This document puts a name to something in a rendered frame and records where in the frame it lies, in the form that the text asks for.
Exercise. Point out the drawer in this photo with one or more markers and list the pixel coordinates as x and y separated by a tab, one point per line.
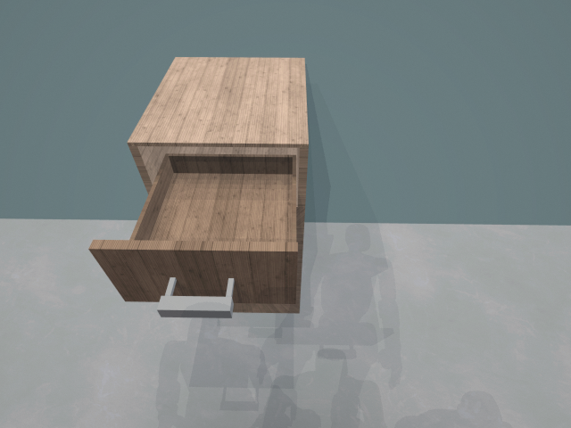
208	218

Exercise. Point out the cabinet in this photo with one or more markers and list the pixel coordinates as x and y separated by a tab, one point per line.
230	105

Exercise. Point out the handle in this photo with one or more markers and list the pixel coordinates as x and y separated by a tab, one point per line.
196	306

